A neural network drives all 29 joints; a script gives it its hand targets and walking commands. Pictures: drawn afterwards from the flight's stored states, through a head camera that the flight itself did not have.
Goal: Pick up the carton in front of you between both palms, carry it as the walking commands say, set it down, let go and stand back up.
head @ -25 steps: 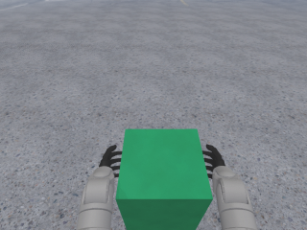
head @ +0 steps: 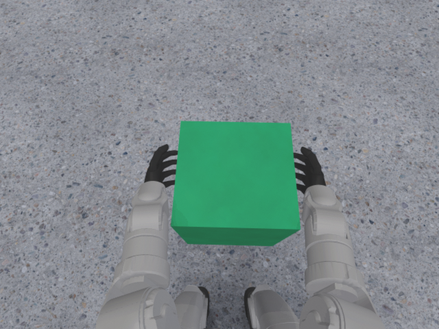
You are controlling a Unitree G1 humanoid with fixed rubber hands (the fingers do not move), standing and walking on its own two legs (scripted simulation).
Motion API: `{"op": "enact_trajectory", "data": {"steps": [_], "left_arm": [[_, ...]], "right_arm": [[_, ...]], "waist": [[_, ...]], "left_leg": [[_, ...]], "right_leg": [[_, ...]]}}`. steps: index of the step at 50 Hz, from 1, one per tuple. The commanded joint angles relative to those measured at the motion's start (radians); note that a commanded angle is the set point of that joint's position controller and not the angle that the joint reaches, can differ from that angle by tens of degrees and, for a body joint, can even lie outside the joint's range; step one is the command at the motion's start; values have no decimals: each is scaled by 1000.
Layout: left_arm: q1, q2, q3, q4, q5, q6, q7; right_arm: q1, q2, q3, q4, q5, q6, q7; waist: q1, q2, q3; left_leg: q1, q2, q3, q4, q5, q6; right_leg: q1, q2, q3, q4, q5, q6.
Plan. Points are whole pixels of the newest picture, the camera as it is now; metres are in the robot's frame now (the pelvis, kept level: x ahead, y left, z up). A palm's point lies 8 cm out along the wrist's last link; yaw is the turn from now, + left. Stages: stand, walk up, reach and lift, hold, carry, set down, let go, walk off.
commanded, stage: set down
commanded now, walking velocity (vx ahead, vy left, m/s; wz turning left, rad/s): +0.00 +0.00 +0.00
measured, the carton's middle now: (232, 191) +0.39 -0.02 -0.12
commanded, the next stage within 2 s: none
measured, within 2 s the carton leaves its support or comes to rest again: rests again in 1.86 s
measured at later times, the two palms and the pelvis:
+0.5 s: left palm (177, 182) +0.45 +0.12 -0.20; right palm (295, 187) +0.42 -0.18 -0.20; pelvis +0.00 +0.00 -0.12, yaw +0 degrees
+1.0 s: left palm (190, 184) +0.50 +0.10 -0.36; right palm (285, 193) +0.46 -0.20 -0.35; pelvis -0.04 +0.00 -0.25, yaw -1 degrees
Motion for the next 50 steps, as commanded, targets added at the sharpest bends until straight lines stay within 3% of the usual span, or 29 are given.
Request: {"op": "enact_trajectory", "data": {"steps": [1,6,10,15,18,24,36,50], "left_arm": [[-461,-783,-480,44,-168,-137,-139],[-510,-858,-708,-82,-266,-182,-129],[-517,-874,-768,-114,-298,-148,-132],[-536,-879,-706,-26,-276,-84,-156],[-566,-865,-651,24,-258,-64,-164],[-664,-830,-591,76,-252,-71,-152],[-928,-771,-614,90,-315,-61,-99],[-1155,-680,-536,190,-329,-27,-82]], "right_arm": [[-497,751,496,48,174,-139,144],[-548,816,708,-68,285,-185,150],[-542,835,752,-81,318,-151,156],[-562,839,677,6,292,-87,184],[-594,828,623,51,274,-64,193],[-690,800,570,89,268,-66,182],[-946,735,591,59,344,-53,148],[-1189,633,502,106,365,-20,150]], "waist": [[-2,-6,-725],[-11,3,-1188],[-16,20,-1269],[-24,36,-1121],[-29,38,-1082],[-38,36,-1131],[-58,47,-1327],[-83,74,-1263]], "left_leg": [[149,-69,5,39,258,-10],[115,-73,3,206,466,-30],[4,-80,15,286,434,-38],[-213,-88,35,324,238,-37],[-316,-91,43,362,184,-35],[-464,-101,53,467,173,-36],[-593,-124,90,695,102,-44],[-736,-123,114,897,12,-37]], "right_leg": [[75,76,-25,41,274,8],[9,82,-23,195,454,29],[-131,90,-33,267,417,34],[-320,93,-45,314,252,30],[-399,94,-53,354,211,29],[-517,99,-64,462,215,36],[-675,112,-105,680,147,56],[-879,104,-145,874,51,56]]}}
